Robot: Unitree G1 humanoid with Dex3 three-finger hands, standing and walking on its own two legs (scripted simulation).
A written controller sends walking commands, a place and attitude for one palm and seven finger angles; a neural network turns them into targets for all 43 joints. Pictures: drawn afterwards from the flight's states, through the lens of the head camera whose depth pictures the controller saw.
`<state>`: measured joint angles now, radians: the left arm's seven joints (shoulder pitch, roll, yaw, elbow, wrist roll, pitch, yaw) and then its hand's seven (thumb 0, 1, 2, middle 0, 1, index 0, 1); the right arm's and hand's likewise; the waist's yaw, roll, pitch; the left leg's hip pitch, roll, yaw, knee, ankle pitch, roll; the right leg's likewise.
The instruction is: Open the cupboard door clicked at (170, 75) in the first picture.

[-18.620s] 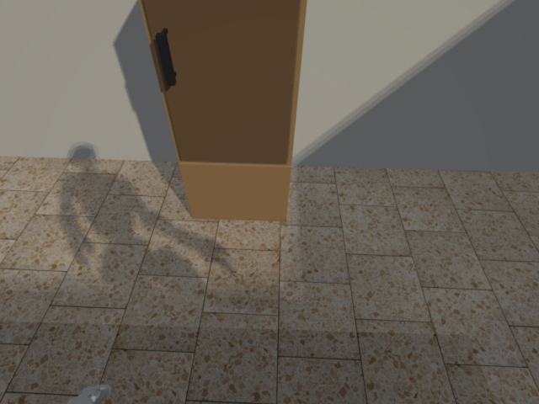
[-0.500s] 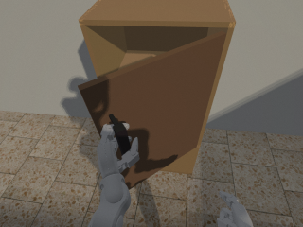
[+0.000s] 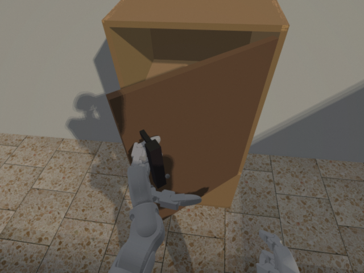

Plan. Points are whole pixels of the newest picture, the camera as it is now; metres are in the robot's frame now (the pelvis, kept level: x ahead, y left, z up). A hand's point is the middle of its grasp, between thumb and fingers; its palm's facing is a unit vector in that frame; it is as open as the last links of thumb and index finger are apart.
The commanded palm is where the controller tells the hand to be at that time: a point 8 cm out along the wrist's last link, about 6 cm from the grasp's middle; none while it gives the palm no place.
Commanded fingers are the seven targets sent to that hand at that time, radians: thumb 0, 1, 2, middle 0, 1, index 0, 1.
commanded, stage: open thumb and fingers to let go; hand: left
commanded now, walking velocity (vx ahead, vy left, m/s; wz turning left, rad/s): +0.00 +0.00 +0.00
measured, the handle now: (152, 159) +0.35 +0.09 +0.08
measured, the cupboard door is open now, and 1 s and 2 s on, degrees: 39 41 41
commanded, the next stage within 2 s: slide the hand sideways off the handle in 0.10 s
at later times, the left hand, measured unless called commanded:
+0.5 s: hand (163, 191) +0.27 +0.05 +0.08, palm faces -0.20 -0.98 +0.01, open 16.2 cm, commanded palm +0.25 +0.10 +0.07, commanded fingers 0.00 -0.50 0.30 -0.15 -0.30 -0.15 -0.30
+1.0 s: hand (146, 205) +0.24 +0.09 +0.07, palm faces -0.12 -0.99 -0.02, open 16.1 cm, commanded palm +0.21 +0.15 +0.07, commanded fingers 0.00 -0.50 0.30 -0.15 -0.30 -0.15 -0.30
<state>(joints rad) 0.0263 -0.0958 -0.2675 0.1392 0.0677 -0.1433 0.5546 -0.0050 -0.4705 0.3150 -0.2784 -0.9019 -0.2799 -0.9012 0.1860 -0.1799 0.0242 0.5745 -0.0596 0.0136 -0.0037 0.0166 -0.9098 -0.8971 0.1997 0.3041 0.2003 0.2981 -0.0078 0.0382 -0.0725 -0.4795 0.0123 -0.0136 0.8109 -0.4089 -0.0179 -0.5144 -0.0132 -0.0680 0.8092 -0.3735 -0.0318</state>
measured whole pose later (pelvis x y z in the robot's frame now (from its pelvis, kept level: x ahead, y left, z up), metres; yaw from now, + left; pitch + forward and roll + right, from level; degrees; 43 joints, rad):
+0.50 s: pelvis +0.00 +0.02 +0.00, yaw +0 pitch +4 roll +0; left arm 0.08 0.04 -0.25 0.05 -0.08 -0.17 0.03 -0.01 -0.50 0.30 -0.18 -0.34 -0.17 -0.37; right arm 0.24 -0.22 0.05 0.52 0.01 -0.05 -0.03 0.02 -0.91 -0.90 0.20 0.30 0.20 0.30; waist 0.00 0.05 -0.05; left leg -0.49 -0.01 0.00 0.84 -0.42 0.01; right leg -0.52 -0.03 -0.05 0.83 -0.37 0.00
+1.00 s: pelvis +0.02 +0.00 -0.01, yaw +0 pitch +6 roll +0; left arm 0.39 0.11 -0.16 -0.22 -0.08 -0.19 -0.04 -0.01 -0.50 0.30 -0.20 -0.32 -0.21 -0.33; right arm 0.24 -0.22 0.05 0.46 0.00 -0.09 -0.02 0.02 -0.91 -0.90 0.20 0.30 0.20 0.30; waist 0.00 0.04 -0.07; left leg -0.52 0.01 0.00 0.87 -0.46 -0.01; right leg -0.56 -0.01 -0.06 0.87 -0.43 -0.02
